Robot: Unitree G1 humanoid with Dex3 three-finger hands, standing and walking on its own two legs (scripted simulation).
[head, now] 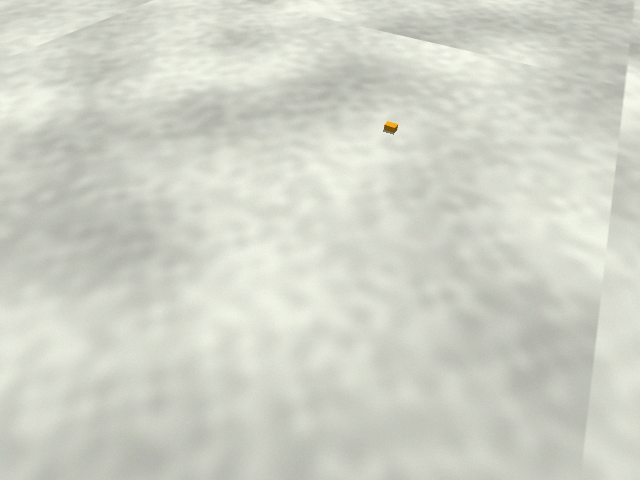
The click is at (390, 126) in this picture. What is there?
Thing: small brick
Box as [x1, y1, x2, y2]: [384, 121, 397, 132]
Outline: 387,121 384,125 384,129 394,132 397,127 397,124
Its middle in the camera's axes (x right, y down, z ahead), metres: +0.40 -0.61 +2.21
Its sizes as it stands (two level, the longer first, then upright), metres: 0.065 0.044 0.032
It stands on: the floor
